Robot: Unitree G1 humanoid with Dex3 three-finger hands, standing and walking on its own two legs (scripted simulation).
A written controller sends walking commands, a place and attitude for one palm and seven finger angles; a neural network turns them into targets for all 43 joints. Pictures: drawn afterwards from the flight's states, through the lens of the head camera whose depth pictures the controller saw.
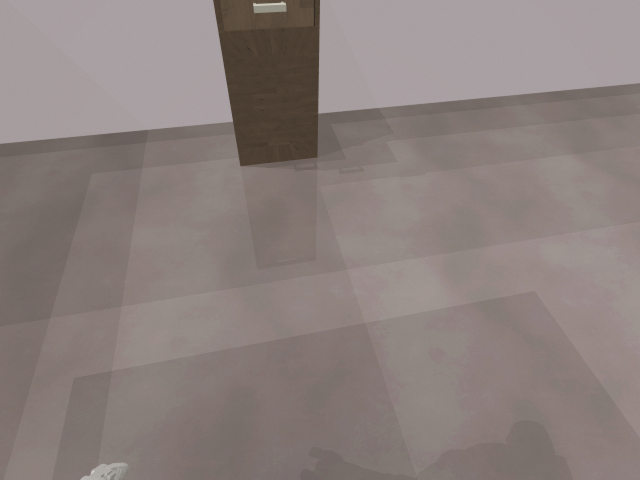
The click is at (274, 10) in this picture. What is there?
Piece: drawer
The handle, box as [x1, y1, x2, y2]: [253, 2, 286, 12]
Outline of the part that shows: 285,3 253,3 254,12 286,11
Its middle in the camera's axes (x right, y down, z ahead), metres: -0.20 -0.90 +1.49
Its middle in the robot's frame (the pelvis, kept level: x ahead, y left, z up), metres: +1.71 +0.28 -0.02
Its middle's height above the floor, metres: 0.75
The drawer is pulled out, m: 0.00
